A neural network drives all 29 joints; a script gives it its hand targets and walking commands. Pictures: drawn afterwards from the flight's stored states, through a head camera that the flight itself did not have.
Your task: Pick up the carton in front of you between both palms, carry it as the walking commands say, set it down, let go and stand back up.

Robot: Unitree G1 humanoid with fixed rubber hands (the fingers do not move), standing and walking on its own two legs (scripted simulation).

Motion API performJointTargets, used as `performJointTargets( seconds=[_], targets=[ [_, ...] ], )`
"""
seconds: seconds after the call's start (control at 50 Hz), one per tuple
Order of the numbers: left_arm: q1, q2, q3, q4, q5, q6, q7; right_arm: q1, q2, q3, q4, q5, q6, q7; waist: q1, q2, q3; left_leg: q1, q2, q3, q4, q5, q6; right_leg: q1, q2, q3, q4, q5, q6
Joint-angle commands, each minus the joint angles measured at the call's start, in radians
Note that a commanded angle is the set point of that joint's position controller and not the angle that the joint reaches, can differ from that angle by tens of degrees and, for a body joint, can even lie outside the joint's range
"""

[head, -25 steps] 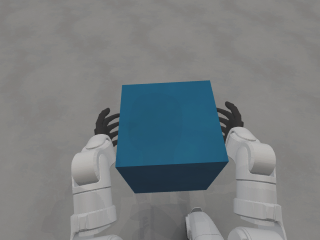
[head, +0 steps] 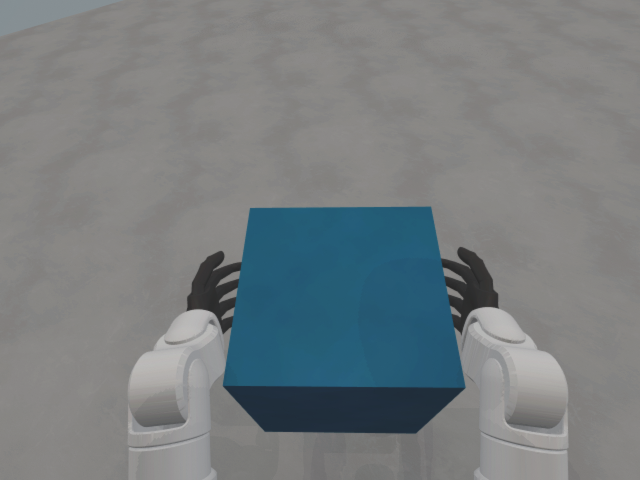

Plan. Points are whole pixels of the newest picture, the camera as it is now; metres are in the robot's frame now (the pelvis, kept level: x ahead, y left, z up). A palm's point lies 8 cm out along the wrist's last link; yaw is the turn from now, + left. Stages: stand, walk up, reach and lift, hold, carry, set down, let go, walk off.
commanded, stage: carry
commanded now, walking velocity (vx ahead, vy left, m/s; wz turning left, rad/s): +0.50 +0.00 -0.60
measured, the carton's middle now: (339, 330) +0.30 +0.01 +0.04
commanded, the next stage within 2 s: none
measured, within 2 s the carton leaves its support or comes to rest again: neither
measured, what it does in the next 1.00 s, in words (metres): walks ahead, turning right: right foot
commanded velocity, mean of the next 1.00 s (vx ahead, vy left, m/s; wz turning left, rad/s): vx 0.50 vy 0.00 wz -0.60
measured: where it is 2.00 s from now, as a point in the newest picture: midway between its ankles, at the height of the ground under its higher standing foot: (457, 259)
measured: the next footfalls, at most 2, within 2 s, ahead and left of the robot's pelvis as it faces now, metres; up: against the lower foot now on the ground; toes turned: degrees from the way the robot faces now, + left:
right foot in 0.48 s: +0.50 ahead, -0.16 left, +0.00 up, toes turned -23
left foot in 1.02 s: +0.90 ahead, -0.11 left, +0.00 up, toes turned -25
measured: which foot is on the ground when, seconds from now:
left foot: down 0.00-0.52, up 0.54-1.00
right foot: down 0.00-0.00, up 0.02-0.46, down 0.48-1.00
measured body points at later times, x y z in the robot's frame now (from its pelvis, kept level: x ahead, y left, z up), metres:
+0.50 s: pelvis +0.34 -0.06 -0.02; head +0.30 -0.05 +0.43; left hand +0.61 +0.04 +0.07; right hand +0.55 -0.26 +0.08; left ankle +0.10 +0.07 -0.70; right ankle +0.46 -0.14 -0.73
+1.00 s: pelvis +0.66 -0.14 +0.01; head +0.63 -0.13 +0.46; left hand +0.94 -0.12 +0.11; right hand +0.80 -0.39 +0.11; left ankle +0.85 -0.08 -0.71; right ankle +0.46 -0.14 -0.72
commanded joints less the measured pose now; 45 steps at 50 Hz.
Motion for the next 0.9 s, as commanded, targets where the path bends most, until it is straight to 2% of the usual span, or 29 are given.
performJointTargets(
  seconds=[0.0, 0.02, 0.04, 0.06, 0.08, 0.12, 0.18, 0.26, 0.32, 0.34, 0.4, 0.42, 0.44, 0.46, 0.48, 0.5, 0.52, 0.54, 0.56, 0.58, 0.6, 0.62, 0.66, 0.7, 0.76, 0.84, 0.88],
  targets=[
    [-0.390, -0.720, -0.717, -0.235, -0.272, 0.079, -0.099, -0.244, 0.750, 0.608, -0.121, 0.219, 0.064, 0.051, -0.076, 0.181, -0.311, 0.705, 0.488, -0.700, -0.207, -0.060, 0.176, -0.652, 0.074, 0.167, 0.733, 0.001, -0.061],
    [-0.389, -0.751, -0.717, -0.246, -0.272, 0.084, -0.105, -0.259, 0.786, 0.629, -0.164, 0.241, 0.069, 0.064, -0.071, 0.124, -0.261, 0.626, 0.468, -0.594, -0.234, -0.034, 0.131, -0.672, 0.025, 0.183, 0.738, 0.038, -0.063],
    [-0.364, -0.778, -0.720, -0.256, -0.261, 0.087, -0.111, -0.259, 0.817, 0.645, -0.185, 0.255, 0.072, 0.078, -0.063, 0.064, -0.228, 0.528, 0.434, -0.490, -0.260, -0.035, 0.102, -0.641, -0.006, 0.204, 0.686, 0.106, -0.072],
    [-0.345, -0.801, -0.723, -0.263, -0.253, 0.089, -0.116, -0.256, 0.836, 0.661, -0.199, 0.266, 0.075, 0.091, -0.053, 0.038, -0.205, 0.454, 0.405, -0.399, -0.285, -0.077, 0.066, -0.599, -0.019, 0.203, 0.619, 0.161, -0.077],
    [-0.335, -0.816, -0.725, -0.274, -0.249, 0.090, -0.120, -0.252, 0.854, 0.678, -0.211, 0.274, 0.079, 0.101, -0.056, 0.035, -0.191, 0.415, 0.388, -0.338, -0.306, -0.092, 0.046, -0.574, -0.017, 0.184, 0.559, 0.200, -0.075],
    [-0.237, -0.825, -0.724, -0.263, -0.223, 0.095, -0.124, -0.200, 0.842, 0.700, -0.244, 0.291, 0.088, 0.118, -0.057, 0.080, -0.167, 0.434, 0.360, -0.242, -0.322, -0.021, 0.027, -0.596, 0.011, 0.143, 0.474, 0.252, -0.078],
    [-0.153, -0.790, -0.705, -0.232, -0.179, 0.109, -0.117, -0.153, 0.779, 0.703, -0.256, 0.297, 0.102, 0.133, -0.059, 0.113, -0.129, 0.525, 0.346, -0.135, -0.319, 0.122, 0.018, -0.697, 0.029, 0.099, 0.354, 0.316, -0.073],
    [-0.176, -0.734, -0.705, -0.248, -0.162, 0.123, -0.103, -0.139, 0.707, 0.681, -0.238, 0.290, 0.113, 0.141, -0.058, 0.124, -0.023, 0.509, 0.303, 0.017, -0.319, 0.205, -0.007, -0.695, 0.060, 0.022, 0.179, 0.432, -0.076],
    [-0.208, -0.691, -0.704, -0.245, -0.167, 0.130, -0.094, -0.155, 0.658, 0.653, -0.225, 0.275, 0.115, 0.129, -0.061, 0.144, 0.047, 0.502, 0.301, 0.083, -0.319, 0.275, -0.014, -0.650, 0.094, -0.052, 0.054, 0.493, -0.105],
    [-0.217, -0.682, -0.704, -0.246, -0.172, 0.131, -0.092, -0.149, 0.650, 0.646, -0.218, 0.270, 0.116, 0.123, -0.059, 0.154, 0.052, 0.512, 0.305, 0.101, -0.293, 0.379, -0.021, -0.615, 0.108, -0.063, 0.027, 0.503, -0.118],
    [-0.194, -0.678, -0.707, -0.236, -0.185, 0.134, -0.089, -0.128, 0.645, 0.633, -0.217, 0.260, 0.121, 0.111, -0.035, 0.223, -0.041, 0.560, 0.304, 0.154, -0.049, 0.791, -0.052, -0.410, 0.203, -0.112, 0.025, 0.461, -0.150],
    [-0.186, -0.685, -0.709, -0.234, -0.190, 0.132, -0.090, -0.116, 0.647, 0.632, -0.220, 0.258, 0.122, 0.111, -0.025, 0.247, -0.101, 0.564, 0.291, 0.173, 0.092, 0.879, -0.066, -0.300, 0.240, -0.136, 0.011, 0.433, -0.154],
    [-0.202, -0.700, -0.710, -0.237, -0.191, 0.130, -0.093, -0.111, 0.652, 0.633, -0.219, 0.258, 0.123, 0.113, -0.004, 0.199, -0.162, 0.497, 0.260, 0.193, 0.302, 0.839, -0.086, -0.121, 0.267, -0.138, -0.096, 0.450, -0.160],
    [-0.209, -0.716, -0.707, -0.231, -0.195, 0.130, -0.099, -0.139, 0.645, 0.627, -0.214, 0.249, 0.120, 0.113, 0.020, 0.104, -0.209, 0.289, 0.222, 0.130, 0.569, 0.577, -0.115, 0.101, 0.199, 0.030, -0.123, 0.369, -0.199],
    [-0.218, -0.696, -0.703, -0.207, -0.200, 0.129, -0.104, -0.117, 0.666, 0.626, -0.213, 0.235, 0.119, 0.114, -0.034, -0.175, -0.211, -0.016, 0.105, 0.054, 0.852, -0.245, -0.146, 0.224, -0.093, 0.522, -0.140, 0.488, -0.322],
    [-0.164, -0.743, -0.721, -0.167, -0.223, 0.122, -0.113, -0.099, 0.677, 0.638, -0.236, 0.238, 0.113, 0.114, -0.020, -0.220, -0.273, -0.188, 0.037, -0.126, 1.064, -0.370, -0.151, 0.317, -0.168, 0.795, -0.259, 0.562, -0.448],
    [-0.178, -0.782, -0.743, -0.194, -0.248, 0.111, -0.127, -0.089, 0.713, 0.646, -0.211, 0.230, 0.103, 0.117, -0.023, -0.096, -0.264, -0.207, 0.102, -0.214, 1.071, -0.377, -0.140, 0.238, -0.172, 0.719, -0.285, 0.614, -0.423],
    [-0.228, -0.821, -0.765, -0.221, -0.259, 0.099, -0.139, -0.100, 0.768, 0.641, -0.192, 0.220, 0.091, 0.126, -0.023, -0.016, -0.255, -0.185, 0.146, -0.255, 1.000, -0.348, -0.119, 0.157, -0.155, 0.612, -0.279, 0.606, -0.378],
    [-0.255, -0.857, -0.777, -0.238, -0.263, 0.086, -0.149, -0.110, 0.828, 0.655, -0.188, 0.222, 0.077, 0.134, -0.032, 0.016, -0.234, -0.169, 0.167, -0.265, 0.907, -0.306, -0.107, 0.073, -0.121, 0.538, -0.280, 0.589, -0.335],
    [-0.255, -0.887, -0.782, -0.228, -0.258, 0.073, -0.158, -0.123, 0.873, 0.675, -0.184, 0.230, 0.062, 0.144, -0.040, 0.012, -0.232, -0.132, 0.189, -0.275, 0.792, -0.275, -0.104, 0.008, -0.085, 0.461, -0.283, 0.558, -0.295],
    [-0.245, -0.904, -0.784, -0.217, -0.254, 0.063, -0.166, -0.119, 0.892, 0.689, -0.177, 0.234, 0.047, 0.151, -0.043, 0.010, -0.227, -0.099, 0.181, -0.255, 0.725, -0.255, -0.102, -0.048, -0.061, 0.417, -0.306, 0.480, -0.271],
    [-0.225, -0.909, -0.781, -0.207, -0.248, 0.053, -0.173, -0.110, 0.903, 0.702, -0.174, 0.235, 0.034, 0.154, -0.042, -0.014, -0.222, -0.086, 0.174, -0.231, 0.654, -0.236, -0.105, -0.077, -0.048, 0.376, -0.327, 0.450, -0.266],
    [-0.156, -0.877, -0.750, -0.178, -0.219, 0.043, -0.179, -0.084, 0.895, 0.721, -0.167, 0.233, 0.022, 0.155, -0.042, -0.062, -0.192, -0.099, 0.164, -0.199, 0.523, -0.215, -0.123, -0.103, -0.039, 0.354, -0.376, 0.415, -0.277],
    [-0.119, -0.847, -0.729, -0.172, -0.199, 0.040, -0.178, -0.080, 0.873, 0.735, -0.177, 0.238, 0.019, 0.152, -0.040, -0.083, -0.155, -0.161, 0.157, -0.180, 0.413, -0.154, -0.147, -0.070, -0.035, 0.374, -0.420, 0.409, -0.285],
    [-0.112, -0.802, -0.713, -0.201, -0.184, 0.039, -0.169, -0.114, 0.838, 0.755, -0.223, 0.261, 0.023, 0.145, -0.039, -0.094, -0.100, -0.246, 0.151, -0.163, 0.300, -0.041, -0.172, -0.007, -0.002, 0.360, -0.409, 0.472, -0.263],
    [-0.118, -0.730, -0.706, -0.263, -0.189, 0.052, -0.139, -0.128, 0.771, 0.755, -0.279, 0.281, 0.045, 0.122, -0.032, -0.103, -0.080, -0.253, 0.139, -0.158, 0.210, 0.009, -0.178, 0.022, 0.012, 0.367, -0.371, 0.553, -0.260],
    [-0.116, -0.688, -0.702, -0.284, -0.193, 0.068, -0.121, -0.112, 0.722, 0.732, -0.287, 0.275, 0.064, 0.107, -0.027, -0.114, -0.074, -0.230, 0.122, -0.149, 0.149, 0.015, -0.171, 0.037, 0.010, 0.378, -0.334, 0.655, -0.258]
  ],
)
